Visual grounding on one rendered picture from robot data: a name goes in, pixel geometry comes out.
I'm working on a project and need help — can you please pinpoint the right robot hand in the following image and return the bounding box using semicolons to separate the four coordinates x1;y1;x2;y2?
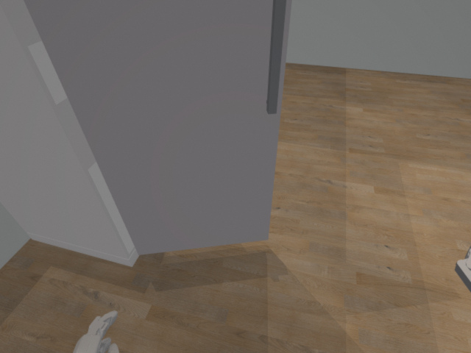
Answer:
455;246;471;292

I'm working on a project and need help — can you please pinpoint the left robot hand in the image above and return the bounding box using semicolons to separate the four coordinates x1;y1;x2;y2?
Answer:
73;310;119;353

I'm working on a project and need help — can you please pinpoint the handle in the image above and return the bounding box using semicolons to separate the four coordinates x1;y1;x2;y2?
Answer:
266;0;286;114

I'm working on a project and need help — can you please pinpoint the fridge door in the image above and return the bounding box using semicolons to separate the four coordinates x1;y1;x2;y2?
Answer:
24;0;292;255

